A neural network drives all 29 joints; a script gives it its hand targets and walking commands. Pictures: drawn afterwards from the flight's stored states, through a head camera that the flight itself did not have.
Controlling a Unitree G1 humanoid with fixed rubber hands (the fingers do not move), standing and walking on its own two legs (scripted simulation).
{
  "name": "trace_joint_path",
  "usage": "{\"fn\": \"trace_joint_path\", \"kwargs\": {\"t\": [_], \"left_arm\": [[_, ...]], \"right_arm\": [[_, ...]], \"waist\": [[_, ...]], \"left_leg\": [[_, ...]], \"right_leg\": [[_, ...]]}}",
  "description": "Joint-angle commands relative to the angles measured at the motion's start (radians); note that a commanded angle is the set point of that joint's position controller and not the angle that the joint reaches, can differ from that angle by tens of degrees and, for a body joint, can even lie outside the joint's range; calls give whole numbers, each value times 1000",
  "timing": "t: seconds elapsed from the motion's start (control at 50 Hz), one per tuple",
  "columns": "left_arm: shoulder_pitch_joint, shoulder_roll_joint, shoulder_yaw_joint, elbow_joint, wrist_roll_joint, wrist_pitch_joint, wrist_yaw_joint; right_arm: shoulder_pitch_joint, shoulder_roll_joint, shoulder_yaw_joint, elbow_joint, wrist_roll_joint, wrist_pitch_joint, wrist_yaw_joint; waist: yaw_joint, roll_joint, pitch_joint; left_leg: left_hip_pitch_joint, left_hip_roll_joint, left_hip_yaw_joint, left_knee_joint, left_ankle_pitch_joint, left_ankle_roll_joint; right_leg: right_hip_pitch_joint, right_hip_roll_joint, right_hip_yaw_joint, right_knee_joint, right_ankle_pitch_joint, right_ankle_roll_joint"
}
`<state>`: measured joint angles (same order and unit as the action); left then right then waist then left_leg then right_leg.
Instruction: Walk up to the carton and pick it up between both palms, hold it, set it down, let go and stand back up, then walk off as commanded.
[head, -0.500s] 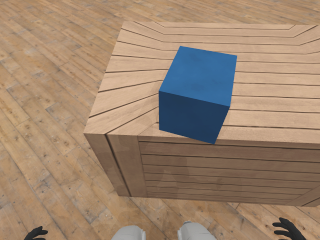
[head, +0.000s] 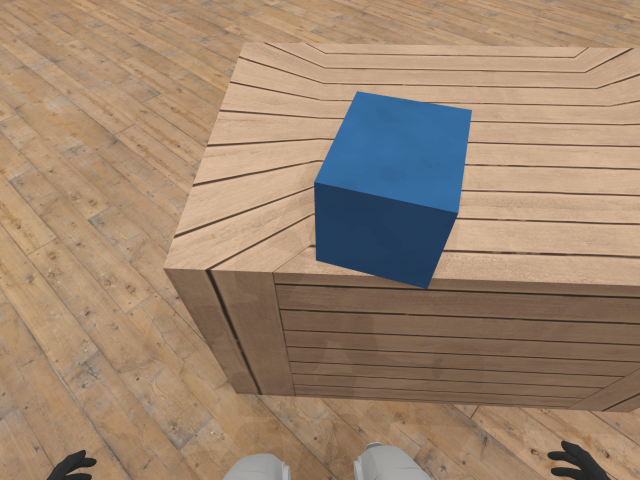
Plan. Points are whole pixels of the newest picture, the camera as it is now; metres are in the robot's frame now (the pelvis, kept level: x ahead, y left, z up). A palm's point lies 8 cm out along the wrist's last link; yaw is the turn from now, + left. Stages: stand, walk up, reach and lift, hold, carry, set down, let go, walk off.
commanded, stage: walk up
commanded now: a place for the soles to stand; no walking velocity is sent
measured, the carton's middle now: (391, 187) +0.53 -0.10 +0.04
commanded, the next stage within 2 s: none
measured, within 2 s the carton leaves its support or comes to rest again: neither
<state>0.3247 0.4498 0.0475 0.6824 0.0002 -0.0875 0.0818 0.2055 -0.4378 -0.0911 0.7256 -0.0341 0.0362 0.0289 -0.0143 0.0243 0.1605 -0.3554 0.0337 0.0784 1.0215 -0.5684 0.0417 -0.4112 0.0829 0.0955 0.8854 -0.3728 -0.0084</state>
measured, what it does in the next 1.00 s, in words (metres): steps on the spot: left foot, then right foot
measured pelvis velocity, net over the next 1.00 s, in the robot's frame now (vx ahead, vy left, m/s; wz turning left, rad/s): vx -0.02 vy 0.04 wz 0.01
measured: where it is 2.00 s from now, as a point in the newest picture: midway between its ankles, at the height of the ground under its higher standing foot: outside the picture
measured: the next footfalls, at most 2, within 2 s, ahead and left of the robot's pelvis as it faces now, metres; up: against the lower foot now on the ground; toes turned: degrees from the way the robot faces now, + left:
left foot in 0.18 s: +0.01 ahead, +0.13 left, +0.00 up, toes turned +5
right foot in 0.48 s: +0.11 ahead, -0.11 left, +0.00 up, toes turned +7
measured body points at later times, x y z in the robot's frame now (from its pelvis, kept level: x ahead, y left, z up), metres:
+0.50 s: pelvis -0.01 +0.03 +0.00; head +0.02 +0.03 +0.45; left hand +0.09 +0.36 -0.09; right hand +0.10 -0.31 -0.08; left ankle -0.01 +0.11 -0.69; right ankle +0.07 -0.11 -0.69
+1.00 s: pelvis -0.02 +0.04 +0.00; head +0.01 +0.06 +0.45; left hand +0.08 +0.37 -0.09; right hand +0.07 -0.29 -0.08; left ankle -0.02 +0.12 -0.69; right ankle +0.04 -0.10 -0.67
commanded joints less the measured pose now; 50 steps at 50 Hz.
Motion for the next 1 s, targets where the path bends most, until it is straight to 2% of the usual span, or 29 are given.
{"fn": "trace_joint_path", "kwargs": {"t": [0.0, 0.04, 0.06, 0.12, 0.14, 0.16, 0.2, 0.24, 0.26, 0.3, 0.34, 0.4, 0.44, 0.46, 0.48, 0.52, 0.6, 0.62, 0.64, 0.66, 0.68, 0.7, 0.72, 0.76, 0.78, 0.8, 0.84, 0.92, 0.98], "left_arm": [[23, 294, 73, 8, 36, -22, 16], [36, 300, 80, 5, 42, -20, 14], [58, 306, 86, 13, 46, -15, 9], [-45, 270, 63, -8, 31, 1, 4], [-50, 232, 59, -14, 31, -1, 5], [-16, 152, 29, -20, 16, -5, 9], [-33, 221, 44, 7, 16, 2, 22], [1, 227, 59, 27, 7, 3, 9], [22, 232, 53, 14, 8, 1, 6], [35, 200, 49, 11, -2, -11, 3], [21, 177, 46, -1, 0, -5, 4], [83, 172, 43, 42, 5, -17, 7], [214, 219, 68, 80, 11, -25, 24], [257, 290, 97, 94, 19, -24, 31], [196, 338, 94, 44, 33, -21, 28], [70, 339, 83, 8, 37, -14, 28], [-59, 318, 76, -1, 47, -5, 15], [-103, 296, 66, -7, 42, -2, 10], [-116, 240, 53, -15, 33, 9, 12], [-96, 157, 34, -22, 25, 14, 17], [-56, 179, 43, -9, 21, 14, 25], [-28, 234, 60, 16, 22, 17, 28], [-16, 250, 75, 40, 24, 20, 24], [16, 249, 69, 58, 11, 17, 20], [37, 255, 66, 53, 11, 17, 12], [28, 218, 61, 53, 3, 14, 10], [-7, 198, 54, 30, 3, 14, 8], [-3, 192, 53, 19, 2, 3, 10], [120, 180, 48, 63, 0, -9, 10]], "right_arm": [[-31, -202, -65, -76, 13, 4, -3], [-37, -199, -60, -65, 15, -4, 7], [-27, -195, -68, -55, 6, -2, 7], [68, -186, -77, -14, -1, -32, 4], [124, -229, -87, 11, -15, -42, 0], [113, -280, -94, 9, -22, -49, -7], [5, -304, -91, -42, -7, -51, -8], [4, -269, -78, -51, -3, -59, -16], [8, -271, -74, -64, -7, -58, -17], [52, -197, -58, -65, -6, -54, -17], [82, -231, -72, -63, -12, -47, -19], [15, -233, -65, -102, 8, -26, -10], [-107, -182, -48, -131, 23, -20, -6], [-81, -155, -43, -138, 18, -18, -3], [-57, -127, -42, -145, 25, -8, -9], [-64, -215, -58, -102, 9, 8, -4], [43, -201, -75, -35, 7, -6, 15], [115, -214, -79, -11, 8, -13, 16], [175, -206, -87, 7, -1, -23, 13], [230, -287, -109, 25, -21, -34, 3], [110, -304, -102, -27, -10, -38, -8], [24, -301, -96, -34, -14, -38, -6], [-27, -299, -95, -53, -8, -42, -6], [-64, -266, -91, -75, -6, -48, -14], [-28, -238, -83, -79, -4, -58, -18], [4, -236, -78, -86, -5, -61, -22], [81, -229, -79, -70, -8, -57, -25], [84, -219, -79, -79, -4, -41, -19], [-46, -220, -57, -113, 2, -26, -10]], "waist": [[2, -183, -68], [6, -153, -108], [7, -220, -106], [-70, -216, -154], [-92, -38, -183], [-87, 167, -176], [-75, 20, -60], [-49, 51, -27], [-43, 121, -94], [-37, 74, -110], [-71, 181, -162], [-11, 126, -172], [88, 82, -188], [103, -86, -216], [71, -206, -218], [32, -53, -150], [-61, -211, -36], [-91, -168, -65], [-139, -120, -93], [-149, 192, -85], [-100, 124, -34], [-78, 11, -36], [-65, 19, -36], [-18, 60, -38], [-23, -8, -96], [-26, 66, -95], [-45, 45, -94], [-60, 139, -157], [29, 163, -178]], "left_leg": [[-152, 24, -147, 77, -65, 2], [-112, 25, -163, -22, -114, -1], [-90, 14, -154, -59, -94, 3], [131, 6, -139, -383, 59, 28], [246, 77, -270, -514, 39, 52], [315, 262, -486, -641, 67, 65], [193, 377, -611, -706, 80, 98], [185, 337, -500, -648, 326, 58], [200, 305, -411, -579, 465, 95], [269, 237, -285, -457, 813, 114], [342, 237, -260, -394, 903, 108], [114, 208, -207, -345, 707, 119], [-101, 141, -119, -110, 674, 62], [-244, 33, -58, 95, 505, -3], [-294, -43, -105, 155, -46, -11], [-179, -8, -185, 188, -151, -7], [-4, 9, -115, -69, -34, 8], [144, 4, -93, -182, 76, 10], [243, 28, -192, -400, 3, 5], [270, 175, -445, -663, -173, 8], [170, 333, -628, -773, -184, 19], [131, 351, -635, -787, -194, 8], [107, 359, -637, -804, -198, -6], [138, 324, -528, -693, 86, 10], [240, 303, -468, -617, 207, 18], [193, 310, -442, -578, 367, 59], [244, 248, -335, -503, 643, 36], [220, 253, -303, -430, 690, 127], [33, 188, -173, -310, 620, 104]], "right_leg": [[-18, -279, 586, -420, 36, -238], [0, -293, 593, -404, 50, -258], [4, -278, 608, -409, -1, -248], [-94, -217, 410, -289, 5, -169], [-197, -152, 295, -142, 48, -119], [-331, -9, 76, 113, -66, -51], [-392, -29, 25, 253, -180, -24], [-342, -44, 10, 231, -153, -14], [-278, -57, -28, 224, -165, -23], [-254, -56, -96, 155, -174, -28], [-238, -71, -133, 80, -172, -22], [31, -49, -177, -115, 40, -40], [260, -50, -44, -234, 169, -94], [361, -191, 242, -297, 193, -172], [292, -391, 669, -438, 159, -273], [29, -416, 737, -483, -152, -341], [-198, -279, 524, -432, -132, -251], [-274, -243, 433, -383, -138, -208], [-339, -164, 306, -211, -93, -146], [-440, 6, 116, 139, -138, -69], [-479, 49, 39, 238, -172, -24], [-434, -11, 60, 264, -151, -14], [-378, -27, 60, 286, -150, -20], [-338, -48, 40, 286, -115, -22], [-331, -62, 27, 260, -93, -25], [-305, -75, 8, 272, -122, -28], [-306, -61, -38, 236, -103, -29], [-183, -84, -94, 110, -145, -41], [73, -75, -142, -140, 76, -58]]}}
